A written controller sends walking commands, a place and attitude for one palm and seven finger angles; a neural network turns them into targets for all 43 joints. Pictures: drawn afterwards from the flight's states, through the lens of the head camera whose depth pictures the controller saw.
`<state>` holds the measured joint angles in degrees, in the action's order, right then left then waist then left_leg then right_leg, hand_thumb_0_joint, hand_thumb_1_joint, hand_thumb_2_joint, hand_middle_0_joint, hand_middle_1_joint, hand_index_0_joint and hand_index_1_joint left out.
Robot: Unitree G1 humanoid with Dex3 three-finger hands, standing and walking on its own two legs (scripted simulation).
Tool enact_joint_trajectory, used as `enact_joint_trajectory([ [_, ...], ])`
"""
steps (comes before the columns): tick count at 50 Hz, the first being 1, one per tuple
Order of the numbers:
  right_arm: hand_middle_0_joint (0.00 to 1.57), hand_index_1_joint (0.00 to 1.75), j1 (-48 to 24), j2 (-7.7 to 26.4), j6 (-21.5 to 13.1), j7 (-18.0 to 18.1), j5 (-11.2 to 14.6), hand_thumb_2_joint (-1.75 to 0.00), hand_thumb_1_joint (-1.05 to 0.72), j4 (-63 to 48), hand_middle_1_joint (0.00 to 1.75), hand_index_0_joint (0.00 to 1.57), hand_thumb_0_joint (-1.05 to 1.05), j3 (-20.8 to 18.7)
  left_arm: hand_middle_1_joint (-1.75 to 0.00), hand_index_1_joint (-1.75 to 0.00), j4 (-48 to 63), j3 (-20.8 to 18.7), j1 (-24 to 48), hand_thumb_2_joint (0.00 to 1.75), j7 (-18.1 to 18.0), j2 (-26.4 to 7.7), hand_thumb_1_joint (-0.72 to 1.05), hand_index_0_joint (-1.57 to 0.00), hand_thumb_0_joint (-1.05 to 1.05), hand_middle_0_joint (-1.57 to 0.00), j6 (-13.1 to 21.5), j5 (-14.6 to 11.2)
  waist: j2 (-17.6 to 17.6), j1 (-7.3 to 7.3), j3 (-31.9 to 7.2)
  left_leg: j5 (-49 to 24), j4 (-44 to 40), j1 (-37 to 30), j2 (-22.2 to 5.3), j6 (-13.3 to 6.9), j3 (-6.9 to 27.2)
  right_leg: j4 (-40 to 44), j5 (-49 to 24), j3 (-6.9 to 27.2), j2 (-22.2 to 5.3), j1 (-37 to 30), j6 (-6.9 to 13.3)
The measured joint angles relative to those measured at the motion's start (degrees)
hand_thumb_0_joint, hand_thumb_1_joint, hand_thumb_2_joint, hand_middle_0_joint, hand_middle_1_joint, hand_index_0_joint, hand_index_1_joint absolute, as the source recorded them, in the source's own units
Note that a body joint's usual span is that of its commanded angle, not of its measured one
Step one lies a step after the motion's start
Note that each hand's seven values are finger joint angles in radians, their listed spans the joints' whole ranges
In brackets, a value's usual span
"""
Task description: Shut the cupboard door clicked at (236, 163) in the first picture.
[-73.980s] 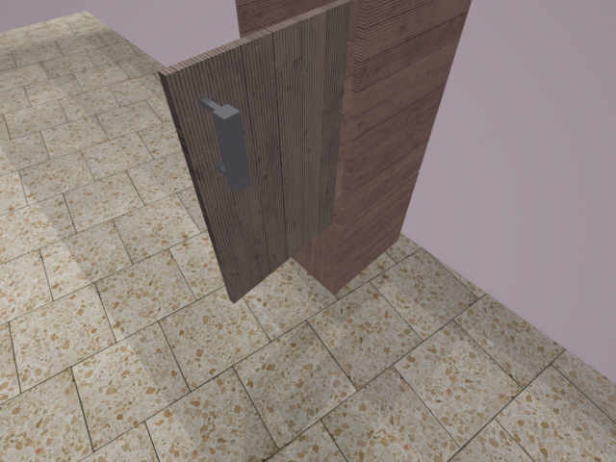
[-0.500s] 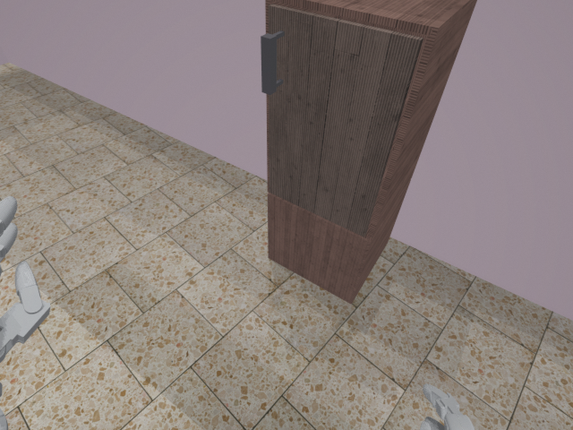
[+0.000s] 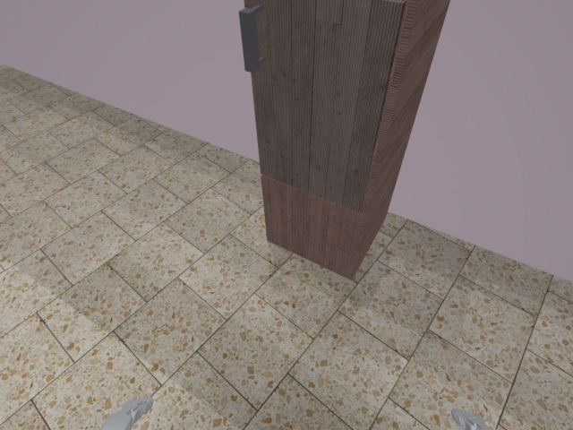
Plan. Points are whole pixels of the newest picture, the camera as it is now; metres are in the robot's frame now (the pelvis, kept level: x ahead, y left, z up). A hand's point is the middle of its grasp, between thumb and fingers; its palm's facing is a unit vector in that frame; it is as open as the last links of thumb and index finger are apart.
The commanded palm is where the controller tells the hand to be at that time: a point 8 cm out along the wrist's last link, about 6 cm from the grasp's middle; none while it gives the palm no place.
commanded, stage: let the arm hang, fingers relaxed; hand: left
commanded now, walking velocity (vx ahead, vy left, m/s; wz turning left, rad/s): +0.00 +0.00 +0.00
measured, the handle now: (255, 38) +0.93 +0.10 +0.14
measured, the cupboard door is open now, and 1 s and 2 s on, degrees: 0 0 0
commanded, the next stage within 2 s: look to check the result in 0.86 s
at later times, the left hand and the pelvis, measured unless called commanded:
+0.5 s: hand out of the picture -0.01 +0.19 -0.16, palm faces +0.04 -0.97 -0.25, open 7.4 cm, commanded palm none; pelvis +0.01 -0.01 +0.01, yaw +0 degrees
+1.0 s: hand out of the picture +0.01 +0.16 -0.16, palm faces +0.05 -0.98 -0.19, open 7.3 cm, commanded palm none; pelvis +0.02 -0.02 +0.01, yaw +1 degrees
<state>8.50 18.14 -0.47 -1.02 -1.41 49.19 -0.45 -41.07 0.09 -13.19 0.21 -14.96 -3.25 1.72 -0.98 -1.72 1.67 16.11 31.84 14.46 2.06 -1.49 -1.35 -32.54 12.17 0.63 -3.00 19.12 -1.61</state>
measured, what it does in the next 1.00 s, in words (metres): stands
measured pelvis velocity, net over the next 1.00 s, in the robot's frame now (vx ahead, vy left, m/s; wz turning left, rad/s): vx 0.02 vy -0.02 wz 0.01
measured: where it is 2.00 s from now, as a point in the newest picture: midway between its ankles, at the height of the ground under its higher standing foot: outside the picture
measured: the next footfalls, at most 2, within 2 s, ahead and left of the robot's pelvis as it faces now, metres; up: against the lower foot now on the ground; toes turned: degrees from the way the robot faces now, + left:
none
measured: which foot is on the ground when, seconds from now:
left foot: down 0.00-1.00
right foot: down 0.00-1.00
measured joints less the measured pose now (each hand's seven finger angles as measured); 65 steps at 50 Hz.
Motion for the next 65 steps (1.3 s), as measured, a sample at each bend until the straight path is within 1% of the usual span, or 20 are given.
enact_joint_trajectory([
  [3,0.2,0.3,2.4,-0.9,1.0,0.4,-0.1,-0.9,-0.9,2.8,0.29,0.2,0.0,0.3,-0.3,-0.3,-8.4,1.6,-1.1,0.89,0.2,3.5,0.91,-0.2,0.01,-0.2,-0.4,-0.3,2.0,0.02,1.2,-0.7,-1.2,-0.8,-0.6,0.4,0.2,1.6,-0.9,-0.2,0.6,-1.0,0.3],
  [4,0.2,0.3,3.4,-1.4,1.3,0.6,-0.1,-0.9,-0.9,3.9,0.29,0.2,0.0,0.3,-0.3,-0.3,-10.5,1.0,-1.5,0.89,-0.4,4.1,0.92,-0.2,0.01,-0.2,-0.3,-0.4,2.5,0.21,1.4,-0.9,-1.6,-0.9,-0.8,0.6,0.4,2.3,-1.2,-0.5,0.8,-1.4,0.5],
  [5,0.2,0.3,4.4,-2.0,1.6,0.7,0.0,-0.9,-0.9,5.0,0.29,0.2,0.0,0.4,-0.3,-0.3,-12.3,0.3,-1.9,0.89,-0.9,4.1,0.95,-0.21,0.01,-0.2,-0.1,-0.5,3.0,0.5,1.6,-1.1,-1.9,-1.0,-1.1,0.7,0.7,3.1,-1.6,-0.9,1.0,-1.7,0.7],
  [8,0.2,0.3,7.3,-3.5,2.2,1.1,0.0,-0.9,-0.9,8.1,0.29,0.19,0.0,0.4,-0.3,-0.3,-16.4,-0.4,-3.1,0.89,-0.5,3.4,0.97,-0.21,0.0,-0.21,0.6,-0.6,3.3,1.27,2.1,-1.6,-2.6,-1.2,-1.7,1.1,1.6,5.1,-2.5,-1.7,1.6,-2.8,1.1],
  [13,0.2,0.3,10.5,-5.4,2.6,1.5,0.2,-0.9,-0.9,11.5,0.29,0.19,0.0,0.1,-0.3,-0.3,-21.1,-1.1,-5.0,0.89,-0.5,2.7,0.95,-0.2,0.0,-0.2,1.3,-0.9,2.0,1.74,2.0,-1.9,-3.5,-1.7,-2.0,1.2,2.0,7.1,-3.3,-2.2,1.9,-3.9,1.3],
  [22,0.2,0.3,11.1,-8.1,1.7,1.9,0.4,-0.9,-0.9,13.2,0.29,0.2,0.0,0.3,-0.3,-0.3,-24.0,-1.5,-4.6,0.89,-1.4,3.2,0.92,-0.2,0.01,-0.2,2.1,-1.0,-0.2,1.35,0.5,-2.2,-5.0,-3.4,-1.6,0.9,1.4,7.6,-3.2,-1.6,1.5,-5.0,0.9],
  [31,0.2,0.3,9.4,-10.1,1.0,2.0,0.3,-0.9,-0.9,12.9,0.29,0.2,0.0,0.6,-0.3,-0.3,-22.5,-1.3,-2.1,0.89,-1.7,5.9,0.91,-0.2,0.0,-0.2,2.7,-0.8,-0.1,1.18,-1.1,-2.4,-6.0,-4.2,-1.3,0.9,0.9,7.0,-2.7,-1.0,1.3,-4.9,0.8],
  [34,0.2,0.3,9.2,-10.2,0.9,2.1,0.3,-0.9,-0.91,13.0,0.29,0.2,0.0,0.6,-0.3,-0.3,-22.2,-1.3,-1.7,0.89,-2.0,6.7,0.92,-0.2,0.0,-0.2,2.7,-0.7,0.1,1.15,-1.3,-2.3,-6.1,-4.4,-1.4,1.0,0.9,6.9,-2.6,-1.1,1.3,-4.9,0.9],
  [47,0.2,0.3,9.8,-8.9,0.9,2.4,0.4,-0.9,-0.9,13.9,0.29,0.19,0.0,0.1,-0.3,-0.3,-23.3,-1.5,-3.2,0.89,-1.5,6.7,0.91,-0.2,0.0,-0.2,3.0,-0.9,0.5,1.21,-0.3,-1.9,-6.5,-5.0,-2.0,1.5,1.4,7.5,-2.1,-1.6,1.9,-5.7,1.4],
  [65,0.2,0.3,8.3,-8.3,0.8,2.5,0.5,-0.9,-0.9,14.3,0.29,0.19,0.0,0.3,-0.3,-0.3,-24.1,-1.4,-2.6,0.89,-1.4,5.7,0.91,-0.2,0.0,-0.2,3.3,-1.0,0.6,1.32,-0.2,-1.6,-7.6,-6.5,-2.3,1.6,1.6,9.1,-2.1,-1.8,2.2,-7.5,1.4],
])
